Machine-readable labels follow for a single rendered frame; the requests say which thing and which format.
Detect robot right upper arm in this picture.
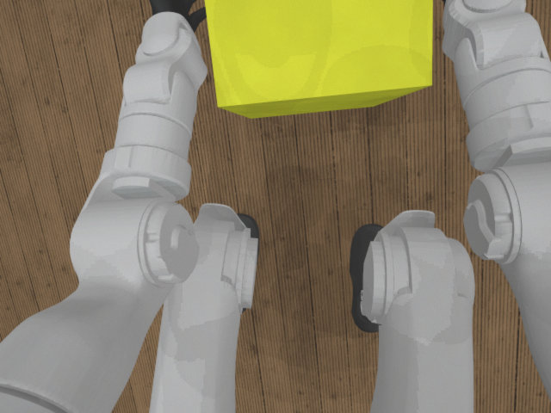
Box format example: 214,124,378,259
463,162,551,402

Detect robot left upper arm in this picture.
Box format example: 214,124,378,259
0,197,200,413

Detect carton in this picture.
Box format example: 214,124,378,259
205,0,433,119

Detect right robot forearm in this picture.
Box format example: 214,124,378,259
442,0,551,172

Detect robot foot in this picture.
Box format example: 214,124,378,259
350,224,383,333
237,213,260,313

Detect robot left foot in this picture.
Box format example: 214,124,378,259
237,213,260,313

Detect robot right foot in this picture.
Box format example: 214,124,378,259
350,224,383,333

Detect left robot forearm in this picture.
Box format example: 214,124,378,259
70,12,207,254

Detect robot left hand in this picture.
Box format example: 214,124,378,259
149,0,207,32

